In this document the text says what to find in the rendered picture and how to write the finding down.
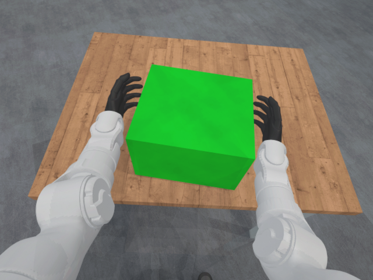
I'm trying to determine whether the right robot hand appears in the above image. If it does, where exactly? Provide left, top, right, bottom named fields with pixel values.
left=253, top=95, right=282, bottom=142

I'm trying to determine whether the robot left upper arm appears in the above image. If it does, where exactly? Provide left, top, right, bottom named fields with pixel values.
left=0, top=175, right=115, bottom=280

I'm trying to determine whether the robot right upper arm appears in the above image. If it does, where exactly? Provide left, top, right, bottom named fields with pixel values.
left=252, top=217, right=360, bottom=280

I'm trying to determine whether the left robot forearm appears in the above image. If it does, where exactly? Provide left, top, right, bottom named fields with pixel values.
left=36, top=111, right=124, bottom=225

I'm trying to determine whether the left robot hand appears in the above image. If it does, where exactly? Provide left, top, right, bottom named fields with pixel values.
left=104, top=73, right=143, bottom=118

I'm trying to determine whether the table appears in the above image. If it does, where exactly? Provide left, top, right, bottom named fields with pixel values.
left=28, top=32, right=363, bottom=239

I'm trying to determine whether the right robot forearm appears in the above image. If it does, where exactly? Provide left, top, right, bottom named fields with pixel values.
left=254, top=140, right=316, bottom=236

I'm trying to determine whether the carton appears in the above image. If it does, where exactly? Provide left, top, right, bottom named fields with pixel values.
left=125, top=64, right=255, bottom=190

